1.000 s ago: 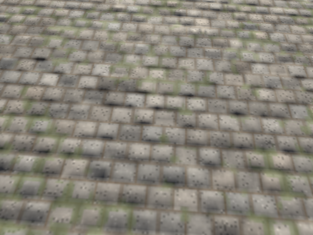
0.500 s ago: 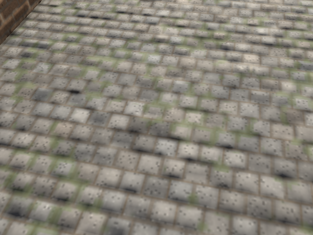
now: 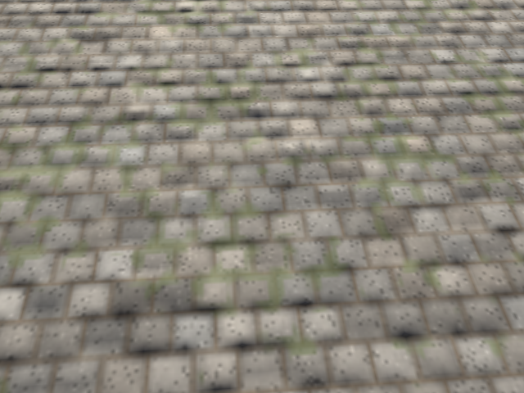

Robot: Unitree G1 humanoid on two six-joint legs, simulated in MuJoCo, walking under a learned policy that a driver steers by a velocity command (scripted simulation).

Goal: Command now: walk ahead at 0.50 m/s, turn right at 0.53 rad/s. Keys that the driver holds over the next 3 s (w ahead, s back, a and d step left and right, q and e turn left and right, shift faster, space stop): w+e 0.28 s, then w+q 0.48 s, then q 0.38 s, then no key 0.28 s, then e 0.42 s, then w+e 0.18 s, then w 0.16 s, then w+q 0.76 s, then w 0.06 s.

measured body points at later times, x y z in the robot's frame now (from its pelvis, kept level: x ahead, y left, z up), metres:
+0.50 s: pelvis +0.26 -0.07 +0.00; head +0.28 -0.09 +0.45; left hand +0.35 +0.18 -0.13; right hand +0.30 -0.34 -0.14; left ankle +0.38 +0.08 -0.67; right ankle +0.22 -0.11 -0.75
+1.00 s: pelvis +0.52 -0.06 -0.01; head +0.56 -0.05 +0.44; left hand +0.63 +0.20 -0.13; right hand +0.60 -0.34 -0.13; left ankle +0.54 -0.02 -0.75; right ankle +0.54 -0.22 -0.66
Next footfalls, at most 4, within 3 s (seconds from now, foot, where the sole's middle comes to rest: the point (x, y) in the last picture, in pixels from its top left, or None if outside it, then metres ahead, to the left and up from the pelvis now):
0.22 right None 0.26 -0.12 -0.78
0.78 left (267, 359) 0.58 -0.02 -0.78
1.36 right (320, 309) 0.73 -0.17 -0.78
1.78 left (257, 349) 0.61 0.01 -0.78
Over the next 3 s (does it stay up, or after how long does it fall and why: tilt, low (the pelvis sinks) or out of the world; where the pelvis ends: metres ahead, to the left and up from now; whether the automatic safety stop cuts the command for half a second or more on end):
stays up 1.02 -0.11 -0.01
